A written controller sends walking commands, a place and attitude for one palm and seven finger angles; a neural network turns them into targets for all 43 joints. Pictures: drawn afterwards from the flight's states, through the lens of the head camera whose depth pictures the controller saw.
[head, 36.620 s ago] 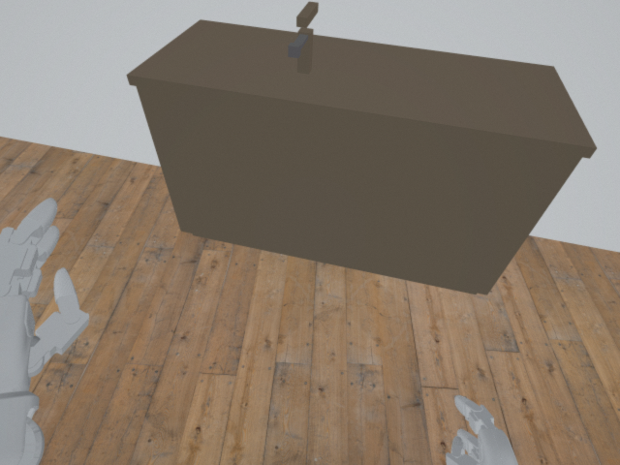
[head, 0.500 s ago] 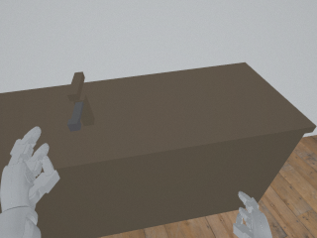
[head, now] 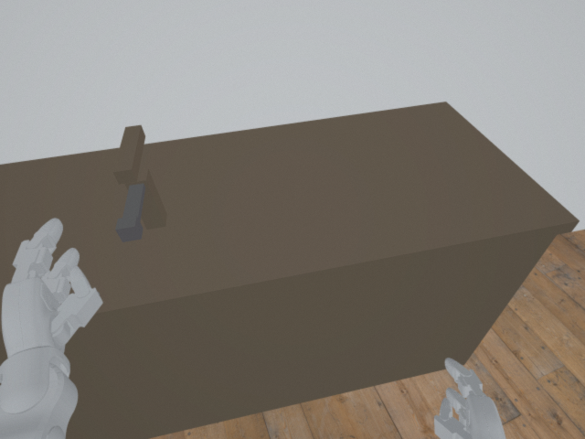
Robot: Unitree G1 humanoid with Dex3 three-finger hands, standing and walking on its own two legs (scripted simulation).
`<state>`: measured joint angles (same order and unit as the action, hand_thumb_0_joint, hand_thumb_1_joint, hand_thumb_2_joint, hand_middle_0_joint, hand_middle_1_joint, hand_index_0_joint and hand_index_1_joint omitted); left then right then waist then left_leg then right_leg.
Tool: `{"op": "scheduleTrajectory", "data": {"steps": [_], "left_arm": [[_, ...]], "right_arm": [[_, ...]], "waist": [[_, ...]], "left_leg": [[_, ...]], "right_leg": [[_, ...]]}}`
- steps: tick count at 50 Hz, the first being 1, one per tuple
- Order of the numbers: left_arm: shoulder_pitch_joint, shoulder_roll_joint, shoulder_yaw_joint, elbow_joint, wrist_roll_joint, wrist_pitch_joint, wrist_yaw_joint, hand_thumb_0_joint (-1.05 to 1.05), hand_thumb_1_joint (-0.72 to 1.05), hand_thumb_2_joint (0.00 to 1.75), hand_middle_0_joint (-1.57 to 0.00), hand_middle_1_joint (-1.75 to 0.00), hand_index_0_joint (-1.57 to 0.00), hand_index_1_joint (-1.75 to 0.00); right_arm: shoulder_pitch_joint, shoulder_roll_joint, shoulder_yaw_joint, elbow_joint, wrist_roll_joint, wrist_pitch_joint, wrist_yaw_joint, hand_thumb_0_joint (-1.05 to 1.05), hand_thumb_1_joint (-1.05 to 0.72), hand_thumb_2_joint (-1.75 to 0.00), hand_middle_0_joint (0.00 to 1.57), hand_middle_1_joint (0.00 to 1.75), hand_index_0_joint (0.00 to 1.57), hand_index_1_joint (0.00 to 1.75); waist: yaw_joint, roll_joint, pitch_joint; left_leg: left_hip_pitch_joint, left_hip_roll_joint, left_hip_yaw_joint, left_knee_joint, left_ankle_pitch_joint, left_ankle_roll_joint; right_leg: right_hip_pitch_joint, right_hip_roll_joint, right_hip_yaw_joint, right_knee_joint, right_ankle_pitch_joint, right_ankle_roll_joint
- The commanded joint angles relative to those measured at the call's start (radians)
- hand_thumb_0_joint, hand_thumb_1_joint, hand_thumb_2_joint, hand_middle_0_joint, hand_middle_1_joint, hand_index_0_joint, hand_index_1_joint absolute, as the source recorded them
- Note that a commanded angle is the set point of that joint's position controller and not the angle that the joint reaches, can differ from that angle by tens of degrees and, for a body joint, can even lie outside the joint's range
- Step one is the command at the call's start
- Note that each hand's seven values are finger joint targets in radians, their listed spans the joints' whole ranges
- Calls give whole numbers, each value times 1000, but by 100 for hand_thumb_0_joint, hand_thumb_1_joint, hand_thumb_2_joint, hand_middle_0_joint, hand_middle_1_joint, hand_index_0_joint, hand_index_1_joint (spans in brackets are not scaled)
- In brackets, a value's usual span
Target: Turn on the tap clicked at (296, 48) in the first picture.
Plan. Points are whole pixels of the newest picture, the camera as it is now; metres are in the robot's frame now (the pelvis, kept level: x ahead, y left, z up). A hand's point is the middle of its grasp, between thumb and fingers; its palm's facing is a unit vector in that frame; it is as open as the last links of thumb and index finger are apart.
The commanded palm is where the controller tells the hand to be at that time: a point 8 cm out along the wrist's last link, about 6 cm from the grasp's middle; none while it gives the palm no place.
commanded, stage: reach beside the lever's end, fingers flat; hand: left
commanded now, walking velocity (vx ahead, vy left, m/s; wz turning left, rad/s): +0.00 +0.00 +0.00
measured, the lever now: (129, 228) +0.37 +0.30 +0.10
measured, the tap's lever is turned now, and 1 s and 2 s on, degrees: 0 0 0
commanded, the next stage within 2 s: push the lever round in 1.86 s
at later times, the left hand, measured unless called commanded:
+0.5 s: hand (96, 276) +0.26 +0.28 +0.13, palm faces +0.53 -0.85 -0.08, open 7.6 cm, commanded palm +0.22 +0.32 +0.13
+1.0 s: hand (105, 256) +0.30 +0.30 +0.11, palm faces +0.54 -0.84 -0.08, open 7.8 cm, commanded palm +0.27 +0.34 +0.11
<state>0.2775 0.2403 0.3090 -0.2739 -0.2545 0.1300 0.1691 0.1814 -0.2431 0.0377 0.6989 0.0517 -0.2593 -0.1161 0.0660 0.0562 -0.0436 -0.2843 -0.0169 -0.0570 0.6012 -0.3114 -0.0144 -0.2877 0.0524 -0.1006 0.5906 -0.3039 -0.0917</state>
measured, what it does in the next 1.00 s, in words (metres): stands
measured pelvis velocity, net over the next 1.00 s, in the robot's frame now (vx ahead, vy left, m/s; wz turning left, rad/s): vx -0.01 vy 0.01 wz -0.01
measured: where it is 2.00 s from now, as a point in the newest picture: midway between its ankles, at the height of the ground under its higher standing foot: outside the picture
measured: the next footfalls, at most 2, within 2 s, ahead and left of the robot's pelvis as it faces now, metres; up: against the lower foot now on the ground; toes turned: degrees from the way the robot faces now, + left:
none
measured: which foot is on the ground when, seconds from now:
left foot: down 0.00-1.00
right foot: down 0.00-1.00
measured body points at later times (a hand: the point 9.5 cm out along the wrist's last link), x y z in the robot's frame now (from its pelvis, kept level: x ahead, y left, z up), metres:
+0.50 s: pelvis +0.00 +0.02 +0.00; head -0.01 +0.00 +0.45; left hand +0.23 +0.32 +0.13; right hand +0.19 -0.21 -0.08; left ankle +0.01 +0.13 -0.73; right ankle +0.01 -0.05 -0.73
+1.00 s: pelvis -0.01 +0.01 +0.00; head -0.01 -0.01 +0.45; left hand +0.27 +0.34 +0.12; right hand +0.16 -0.23 -0.10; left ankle +0.01 +0.13 -0.73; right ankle +0.01 -0.05 -0.73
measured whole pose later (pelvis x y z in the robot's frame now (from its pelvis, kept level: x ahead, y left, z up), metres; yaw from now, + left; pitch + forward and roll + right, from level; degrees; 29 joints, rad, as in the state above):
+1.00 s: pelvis -0.01 +0.01 +0.00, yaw -1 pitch +2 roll +0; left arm -0.11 0.30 0.37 0.24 -0.20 -0.01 0.17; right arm 0.18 -0.25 0.04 0.72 0.04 -0.16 -0.12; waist 0.03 0.04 -0.03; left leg -0.34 -0.02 -0.04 0.61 -0.29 0.00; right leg -0.35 0.05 -0.09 0.59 -0.28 -0.08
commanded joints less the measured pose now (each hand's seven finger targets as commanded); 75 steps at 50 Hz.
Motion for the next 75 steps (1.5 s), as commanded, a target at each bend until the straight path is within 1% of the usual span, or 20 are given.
{"op": "scheduleTrajectory", "data": {"steps": [1,3,7,13,19,22,27,39,42,44,49,50,54,57,59,64,66,68,72,75], "left_arm": [[-180,165,65,-217,14,-89,9,0,90,90,-19,-27,-19,-27],[-184,178,84,-189,14,-91,12,0,90,90,-19,-27,-19,-27],[-204,158,58,-199,32,-95,20,0,90,90,-19,-26,-19,-26],[-246,171,74,-137,32,-100,29,0,90,90,-18,-24,-18,-24],[-314,206,102,-65,45,-102,32,0,90,90,-18,-22,-18,-22],[-379,167,46,-59,50,-121,26,0,90,90,-17,-22,-17,-22],[-411,188,65,16,52,-147,27,0,90,90,-17,-20,-17,-20],[-537,267,135,129,69,-188,42,0,90,90,-16,-17,-16,-17],[-568,228,93,183,64,-212,31,0,90,90,-16,-17,-16,-17],[-579,284,147,248,60,-214,21,0,90,90,-15,-16,-15,-16],[-708,329,149,324,64,-217,1,0,90,90,-15,-15,-15,-15],[-748,305,117,320,67,-226,-2,0,90,90,-15,-15,-15,-15],[-760,396,204,406,75,-262,2,0,90,90,-15,-15,-15,-15],[-815,375,170,464,72,-284,-13,0,90,90,-15,-15,-15,-15],[-802,420,213,515,77,-289,-21,0,90,90,-15,-15,-15,-15],[-701,386,207,477,70,-302,-48,0,90,90,-15,-15,-15,-15],[-631,391,229,480,58,-302,-51,0,90,90,-15,-15,-15,-15],[-645,353,200,458,52,-307,-50,0,90,90,-15,-15,-15,-15],[-674,373,223,423,54,-319,-36,0,90,90,-15,-15,-15,-15],[-711,391,224,378,71,-339,-31,0,90,90,-15,-15,-15,-15]], "right_arm": [[-138,-102,-34,-172,-6,-65,-5,0,-90,-90,20,30,20,30],[-134,-103,-36,-166,-8,-61,-5,0,-90,-90,20,30,20,30],[-140,-98,-35,-171,-10,-50,-1,0,-90,-90,20,30,20,30],[-137,-104,-37,-163,-14,-30,-1,0,-90,-90,20,30,20,30],[-145,-105,-35,-154,-12,-8,-2,0,-90,-90,20,30,20,30],[-147,-102,-33,-155,-14,-8,-1,0,-90,-90,20,30,20,30],[-138,-113,-40,-148,-16,-6,0,0,-90,-90,20,30,20,30],[-130,-117,-43,-142,-18,25,3,0,-90,-90,20,30,20,30],[-116,-122,-46,-137,-20,22,6,0,-90,-90,20,30,20,30],[-109,-130,-47,-129,-15,29,1,0,-90,-90,20,30,20,30],[-104,-137,-44,-128,-7,42,-12,0,-90,-90,20,30,20,30],[-97,-136,-43,-128,-11,43,-11,0,-90,-90,20,30,20,30],[-68,-142,-50,-114,-15,55,-7,0,-90,-90,20,30,20,30],[-47,-146,-51,-114,-18,57,-3,0,-90,-90,20,30,20,30],[-30,-152,-56,-107,-16,68,-1,0,-90,-90,20,30,20,30],[-3,-152,-70,-134,-15,77,15,0,-90,-90,20,30,20,30],[6,-154,-73,-141,-14,83,21,0,-90,-90,20,30,20,30],[2,-153,-73,-145,-12,84,24,0,-90,-90,20,30,20,30],[-2,-155,-75,-141,-17,88,20,0,-90,-90,20,30,20,30],[-7,-149,-74,-132,-21,88,17,0,-90,-90,20,30,20,30]], "waist": [[-4,-33,-108],[-2,-60,-112],[-2,21,-126],[-9,-52,-129],[-8,2,-127],[-22,27,-131],[-22,-37,-151],[-19,25,-184],[-38,-19,-176],[-36,-47,-156],[-51,-6,-143],[-61,17,-173],[-50,3,-223],[-70,-17,-227],[-64,-10,-231],[-35,31,-310],[-27,-3,-297],[-42,-32,-254],[-53,-43,-234],[-56,38,-245]], "left_leg": [[-1,-9,6,-73,162,46],[-5,-8,3,-79,161,44],[22,-9,9,-85,193,36],[10,-6,4,-89,187,35],[13,-6,3,-97,186,30],[30,-4,0,-101,173,26],[15,-4,-1,-98,168,30],[-13,-8,12,-90,157,34],[-18,-7,13,-82,144,37],[-51,-8,13,-82,118,43],[-77,-12,17,-77,57,48],[-62,-13,17,-75,65,49],[-96,-13,19,-49,96,51],[-112,-13,22,-37,91,54],[-125,-12,24,-30,111,54],[-76,-9,28,-24,235,53],[-89,-5,27,-26,251,51],[-93,-4,26,-33,233,53],[-94,-4,26,-37,208,56],[-69,-4,25,-37,216,53]], "right_leg": [[60,-76,91,-122,175,87],[66,-73,88,-123,172,86],[66,-72,80,-112,198,74],[69,-66,76,-116,192,76],[61,-64,76,-120,176,68],[46,-61,74,-118,157,65],[56,-58,75,-115,161,68],[66,-62,94,-110,162,67],[45,-59,91,-107,164,71],[50,-62,101,-116,144,73],[24,-68,120,-132,70,75],[24,-67,119,-122,85,75],[59,-68,129,-101,136,79],[47,-68,133,-94,153,84],[58,-67,132,-87,180,83],[105,-59,115,-53,331,75],[111,-57,110,-47,358,78],[82,-53,104,-57,331,80],[64,-53,108,-65,293,83],[54,-52,109,-60,280,75]]}}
